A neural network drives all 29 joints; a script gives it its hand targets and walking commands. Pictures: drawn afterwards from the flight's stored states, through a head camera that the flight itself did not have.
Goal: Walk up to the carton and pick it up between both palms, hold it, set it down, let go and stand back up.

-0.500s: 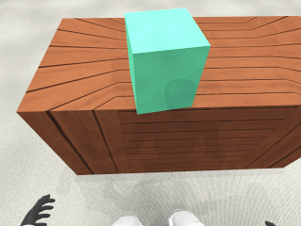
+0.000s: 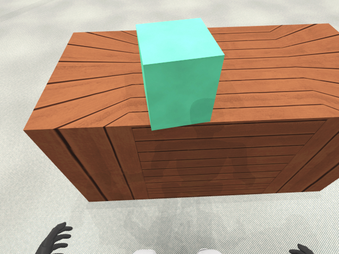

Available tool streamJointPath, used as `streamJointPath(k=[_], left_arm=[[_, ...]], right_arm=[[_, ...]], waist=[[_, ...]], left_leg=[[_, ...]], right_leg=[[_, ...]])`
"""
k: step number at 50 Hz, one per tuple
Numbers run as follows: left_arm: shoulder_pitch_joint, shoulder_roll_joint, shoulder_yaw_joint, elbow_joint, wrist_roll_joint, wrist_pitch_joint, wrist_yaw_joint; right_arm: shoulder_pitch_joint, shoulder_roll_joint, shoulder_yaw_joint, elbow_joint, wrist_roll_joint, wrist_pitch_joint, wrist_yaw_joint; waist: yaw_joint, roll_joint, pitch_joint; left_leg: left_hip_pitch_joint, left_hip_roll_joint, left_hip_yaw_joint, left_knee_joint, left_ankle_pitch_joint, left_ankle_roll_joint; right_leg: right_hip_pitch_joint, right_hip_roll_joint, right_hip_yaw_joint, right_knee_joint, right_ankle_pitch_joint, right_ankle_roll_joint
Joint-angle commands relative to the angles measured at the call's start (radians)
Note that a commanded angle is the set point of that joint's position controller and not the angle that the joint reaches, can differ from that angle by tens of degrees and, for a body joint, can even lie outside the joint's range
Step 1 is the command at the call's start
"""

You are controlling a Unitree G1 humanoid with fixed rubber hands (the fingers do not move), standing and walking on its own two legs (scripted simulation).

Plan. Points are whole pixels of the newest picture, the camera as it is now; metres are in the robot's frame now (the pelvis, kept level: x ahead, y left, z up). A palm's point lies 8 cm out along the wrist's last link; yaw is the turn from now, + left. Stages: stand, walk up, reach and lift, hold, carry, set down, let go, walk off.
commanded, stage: walk up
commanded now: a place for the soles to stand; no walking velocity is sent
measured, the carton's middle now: (175, 76) +0.61 +0.02 +0.06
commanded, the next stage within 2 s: none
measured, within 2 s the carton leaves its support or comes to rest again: neither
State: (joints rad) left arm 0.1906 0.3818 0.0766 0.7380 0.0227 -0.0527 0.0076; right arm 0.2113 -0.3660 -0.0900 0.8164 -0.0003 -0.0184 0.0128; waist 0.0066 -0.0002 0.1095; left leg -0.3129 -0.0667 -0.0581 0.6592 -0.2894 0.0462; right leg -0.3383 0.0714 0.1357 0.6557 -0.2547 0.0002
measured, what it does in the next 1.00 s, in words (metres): walks ahead: left foot, then right foot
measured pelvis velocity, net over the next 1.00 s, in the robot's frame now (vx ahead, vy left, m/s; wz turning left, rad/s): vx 0.13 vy -0.02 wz -0.01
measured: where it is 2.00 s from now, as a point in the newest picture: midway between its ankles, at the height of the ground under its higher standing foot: outside the picture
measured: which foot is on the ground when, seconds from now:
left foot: down 0.00-0.46, up 0.48-0.78, down 0.80-1.00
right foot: down 0.00-0.82, up 0.84-0.92, down 0.94-1.00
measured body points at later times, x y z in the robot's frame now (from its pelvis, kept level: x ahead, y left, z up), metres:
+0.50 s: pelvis +0.06 -0.04 +0.00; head +0.06 -0.06 +0.45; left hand +0.19 +0.30 -0.06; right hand +0.13 -0.36 -0.12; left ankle +0.04 +0.10 -0.71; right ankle +0.11 -0.16 -0.72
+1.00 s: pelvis +0.13 -0.02 -0.01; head +0.13 -0.02 +0.44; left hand +0.23 +0.30 -0.10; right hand +0.23 -0.34 -0.11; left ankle +0.21 +0.09 -0.72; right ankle +0.13 -0.16 -0.72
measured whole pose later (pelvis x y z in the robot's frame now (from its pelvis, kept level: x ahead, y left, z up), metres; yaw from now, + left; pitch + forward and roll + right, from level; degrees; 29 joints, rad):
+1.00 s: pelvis +0.13 -0.02 -0.01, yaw -1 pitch -2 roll +1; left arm 0.30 0.41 0.08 0.74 0.02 -0.04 -0.01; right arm 0.25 -0.38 -0.08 0.82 0.00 -0.05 0.02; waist 0.01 -0.01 0.03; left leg -0.42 -0.06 -0.06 0.70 -0.25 0.02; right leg -0.31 0.03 0.13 0.75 -0.39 0.00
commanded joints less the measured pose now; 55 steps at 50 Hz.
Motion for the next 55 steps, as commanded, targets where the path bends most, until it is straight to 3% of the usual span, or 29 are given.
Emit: streamJointPath(k=[1, 10, 11, 12, 13, 14, 16, 19, 21, 22, 23, 24, 25, 26, 28, 30, 34, 37, 39, 40, 41, 42, 44, 47, 48, 50, 51, 53, 55], left_arm=[[-0.039, 0.200, 0.017, 0.014, 0.000, -0.025, -0.001], [-0.042, 0.208, 0.011, 0.010, -0.011, -0.028, 0.007], [-0.013, 0.254, 0.042, -0.033, 0.011, -0.023, -0.022], [-0.047, 0.238, 0.043, -0.043, 0.018, -0.016, -0.034], [-0.074, 0.219, 0.040, -0.059, 0.019, -0.008, -0.039], [-0.089, 0.234, 0.043, -0.069, 0.022, -0.006, -0.037], [-0.040, 0.270, 0.053, -0.042, 0.019, -0.010, -0.041], [0.009, 0.270, 0.069, -0.029, 0.006, -0.023, -0.060], [0.069, 0.247, 0.067, -0.021, -0.001, -0.037, -0.061], [0.158, 0.243, 0.074, 0.002, 0.001, -0.044, -0.051], [0.241, 0.267, 0.085, 0.015, 0.007, -0.050, -0.035], [0.283, 0.357, 0.100, 0.011, 0.019, -0.062, -0.022], [0.228, 0.396, 0.106, -0.012, 0.005, -0.063, -0.023], [0.180, 0.373, 0.100, -0.032, -0.002, -0.057, -0.022], [0.167, 0.320, 0.083, -0.043, -0.013, -0.056, -0.014], [0.183, 0.300, 0.080, -0.053, -0.013, -0.058, -0.014], [0.187, 0.289, 0.069, -0.066, -0.010, -0.045, -0.005], [0.112, 0.269, 0.047, -0.083, -0.015, -0.027, -0.001], [0.074, 0.218, 0.026, -0.086, -0.024, -0.010, 0.002], [0.088, 0.175, 0.013, -0.088, -0.031, -0.008, 0.004], [0.087, 0.147, 0.009, -0.074, -0.036, 0.002, 0.005], [0.133, 0.227, 0.031, -0.033, -0.034, 0.018, 0.013], [0.116, 0.234, 0.033, -0.012, -0.024, 0.017, 0.007], [0.186, 0.216, 0.038, 0.024, -0.001, -0.006, -0.003], [0.191, 0.221, 0.041, 0.023, 0.009, -0.013, -0.001], [0.075, 0.265, 0.041, -0.005, 0.016, -0.024, -0.002], [0.037, 0.258, 0.036, -0.011, 0.015, -0.026, -0.005], [-0.006, 0.230, 0.021, -0.016, 0.005, -0.022, -0.004], [0.038, 0.208, 0.018, -0.003, -0.008, -0.023, -0.001]], right_arm=[[-0.025, -0.232, -0.021, -0.017, -0.026, -0.033, 0.009], [-0.035, -0.218, -0.009, -0.022, -0.013, -0.039, -0.001], [0.079, -0.279, -0.043, -0.030, -0.009, -0.066, 0.009], [0.143, -0.319, -0.057, -0.015, -0.018, -0.072, 0.010], [0.177, -0.363, -0.080, -0.011, -0.023, -0.075, 0.008], [0.157, -0.386, -0.090, -0.022, -0.022, -0.080, 0.003], [0.114, -0.367, -0.091, -0.047, -0.017, -0.086, 0.001], [0.069, -0.358, -0.088, -0.086, -0.029, -0.077, 0.017], [0.038, -0.338, -0.076, -0.105, -0.031, -0.068, 0.025], [0.026, -0.298, -0.061, -0.114, -0.033, -0.062, 0.027], [0.061, -0.238, -0.045, -0.117, -0.032, -0.055, 0.025], [0.079, -0.162, -0.024, -0.127, -0.017, -0.055, 0.026], [0.078, -0.236, -0.035, -0.106, -0.019, -0.050, 0.016], [0.066, -0.289, -0.043, -0.087, -0.009, -0.052, 0.014], [0.072, -0.277, -0.041, -0.078, -0.006, -0.062, 0.020], [0.109, -0.263, -0.045, -0.069, -0.012, -0.064, 0.027], [0.073, -0.210, -0.028, -0.079, -0.015, -0.060, 0.021], [0.123, -0.180, -0.020, -0.052, -0.011, -0.066, 0.005], [0.168, -0.195, -0.030, -0.031, -0.017, -0.073, -0.013], [0.162, -0.246, -0.042, -0.034, -0.030, -0.076, -0.021], [0.097, -0.321, -0.048, -0.053, -0.025, -0.078, -0.025], [0.057, -0.322, -0.040, -0.057, -0.013, -0.076, -0.018], [0.014, -0.302, -0.031, -0.059, -0.021, -0.066, -0.019], [-0.005, -0.263, -0.015, -0.053, -0.023, -0.044, -0.010], [0.014, -0.249, -0.011, -0.050, -0.022, -0.039, -0.006], [-0.003, -0.212, -0.009, -0.042, -0.013, -0.036, 0.001], [-0.007, -0.215, -0.013, -0.033, -0.011, -0.039, 0.002], [0.012, -0.232, -0.013, -0.010, -0.012, -0.054, 0.002], [0.001, -0.254, -0.011, -0.015, -0.018, -0.067, -0.003]], waist=[[-0.002, 0.001, -0.158], [-0.001, -0.015, -0.243], [-0.030, -0.056, -0.304], [-0.069, 0.006, -0.208], [-0.093, 0.114, -0.086], [-0.093, 0.111, 0.006], [-0.056, 0.030, 0.029], [-0.031, 0.095, 0.012], [0.004, 0.101, -0.034], [0.048, 0.083, -0.109], [0.078, -0.038, -0.164], [0.089, -0.270, -0.199], [0.069, -0.217, -0.118], [0.056, -0.146, -0.049], [0.038, -0.101, -0.038], [0.025, -0.112, -0.124], [0.037, -0.162, -0.140], [-0.005, -0.172, -0.171], [-0.042, -0.125, -0.171], [-0.041, -0.024, -0.179], [-0.008, 0.122, -0.133], [0.004, 0.111, -0.124], [0.018, 0.060, -0.019], [0.038, 0.109, -0.074], [0.030, 0.088, -0.116], [-0.008, -0.083, -0.074], [-0.022, -0.088, -0.060], [-0.040, -0.044, -0.100], [-0.010, 0.011, -0.198]], left_leg=[[0.022, 0.153, -0.222, -0.253, -0.185, 0.038], [0.096, 0.150, -0.161, -0.161, 0.162, 0.021], [0.181, 0.156, -0.231, -0.193, -0.265, 0.075], [0.264, 0.229, -0.387, -0.301, -0.544, 0.115], [0.316, 0.356, -0.586, -0.433, -0.693, 0.177], [0.296, 0.426, -0.664, -0.477, -0.686, 0.229], [0.212, 0.402, -0.605, -0.470, -0.560, 0.231], [0.040, 0.327, -0.426, -0.417, -0.442, 0.207], [-0.055, 0.256, -0.275, -0.296, -0.329, 0.159], [-0.127, 0.199, -0.191, -0.156, -0.225, 0.115], [-0.212, 0.123, -0.127, 0.039, -0.204, 0.079], [-0.404, -0.048, -0.028, 0.333, -0.278, -0.005], [-0.489, -0.032, -0.065, 0.455, -0.310, -0.029], [-0.479, 0.009, -0.119, 0.472, -0.242, -0.022], [-0.448, 0.051, -0.097, 0.407, -0.157, -0.033], [-0.366, 0.064, -0.041, 0.343, -0.149, -0.043], [-0.274, 0.081, 0.033, 0.187, -0.126, -0.038], [-0.019, 0.063, 0.077, -0.015, 0.046, -0.021], [0.171, 0.052, 0.032, -0.171, 0.183, 0.005], [0.220, 0.148, -0.175, -0.224, 0.137, 0.047], [0.137, 0.351, -0.513, -0.351, 0.029, 0.124], [0.052, 0.419, -0.573, -0.348, -0.085, 0.207], [-0.089, 0.363, -0.520, -0.360, -0.219, 0.188], [-0.178, 0.233, -0.316, -0.276, -0.235, 0.075], [-0.171, 0.200, -0.285, -0.239, -0.225, 0.048], [-0.157, 0.082, -0.159, -0.133, -0.279, 0.002], [-0.082, 0.058, -0.127, -0.102, -0.211, -0.002], [0.066, 0.095, -0.156, -0.152, -0.089, 0.009], [0.088, 0.181, -0.249, -0.194, 0.033, 0.041]], right_leg=[[0.040, -0.122, 0.102, -0.172, -0.204, -0.074], [0.118, -0.155, 0.098, -0.122, 0.111, -0.079], [0.043, -0.082, 0.089, -0.068, -0.274, -0.113], [-0.187, -0.050, 0.047, 0.038, -0.395, -0.098], [-0.413, -0.040, -0.045, 0.209, -0.327, -0.069], [-0.532, -0.088, -0.032, 0.299, -0.279, -0.051], [-0.457, -0.129, -0.030, 0.314, -0.198, -0.030], [-0.192, -0.107, -0.104, 0.174, -0.225, -0.022], [0.049, -0.089, -0.136, -0.062, -0.101, -0.049], [0.250, -0.050, -0.147, -0.131, -0.071, -0.058], [0.402, -0.053, -0.079, -0.196, -0.119, -0.053], [0.490, -0.292, 0.426, -0.379, -0.432, -0.147], [0.374, -0.421, 0.672, -0.455, -0.620, -0.220], [0.295, -0.409, 0.628, -0.444, -0.626, -0.259], [0.303, -0.355, 0.473, -0.362, -0.261, -0.261], [0.308, -0.324, 0.350, -0.300, -0.015, -0.258], [0.223, -0.322, 0.250, -0.215, 0.231, -0.285], [0.078, -0.280, 0.131, -0.100, 0.425, -0.230], [-0.045, -0.231, 0.085, 0.041, 0.315, -0.148], [-0.127, -0.174, 0.048, 0.127, 0.143, -0.098], [-0.200, -0.042, -0.063, 0.248, -0.181, -0.033], [-0.151, -0.055, -0.052, 0.306, -0.404, -0.022], [-0.093, -0.085, -0.078, 0.241, -0.358, -0.037], [0.125, -0.062, -0.109, -0.050, -0.196, -0.059], [0.162, -0.067, -0.052, -0.116, -0.183, -0.072], [0.005, -0.200, 0.225, -0.280, -0.499, -0.117], [-0.060, -0.234, 0.270, -0.313, -0.543, -0.135], [-0.104, -0.186, 0.167, -0.228, -0.343, -0.111], [-0.005, -0.111, 0.015, -0.082, -0.086, -0.068]])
